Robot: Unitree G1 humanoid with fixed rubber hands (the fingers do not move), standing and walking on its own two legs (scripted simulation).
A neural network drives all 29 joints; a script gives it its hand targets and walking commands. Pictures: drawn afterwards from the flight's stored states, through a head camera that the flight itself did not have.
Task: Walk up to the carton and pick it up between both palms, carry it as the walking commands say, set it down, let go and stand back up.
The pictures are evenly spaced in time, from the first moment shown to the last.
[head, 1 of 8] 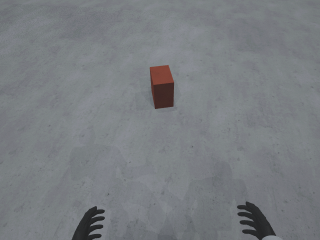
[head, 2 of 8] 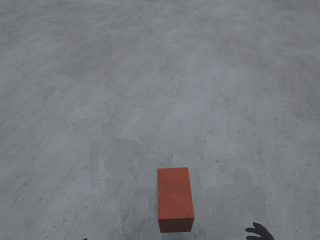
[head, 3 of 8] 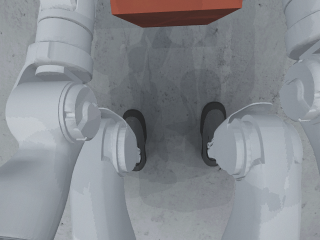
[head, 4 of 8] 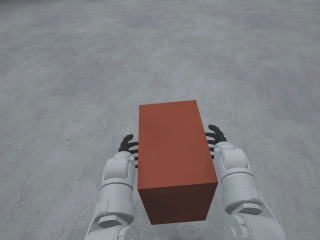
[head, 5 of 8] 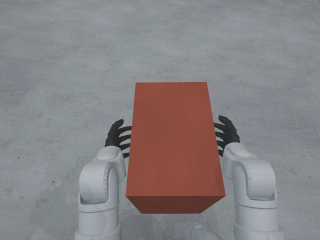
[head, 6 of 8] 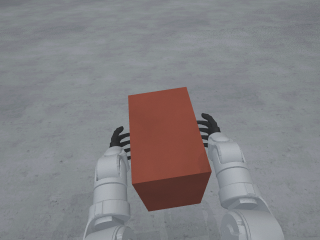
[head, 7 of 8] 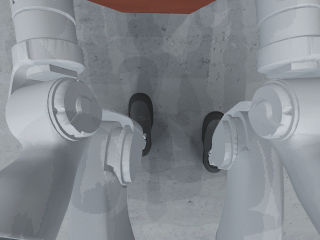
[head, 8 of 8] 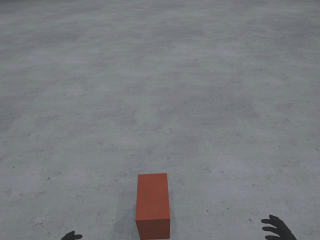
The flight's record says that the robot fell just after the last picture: no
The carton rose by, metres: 0.65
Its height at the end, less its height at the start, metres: +0.00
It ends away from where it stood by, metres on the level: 0.39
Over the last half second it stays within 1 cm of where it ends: yes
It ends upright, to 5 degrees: yes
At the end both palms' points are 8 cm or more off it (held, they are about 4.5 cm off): yes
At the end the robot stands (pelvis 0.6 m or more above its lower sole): yes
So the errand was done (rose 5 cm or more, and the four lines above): yes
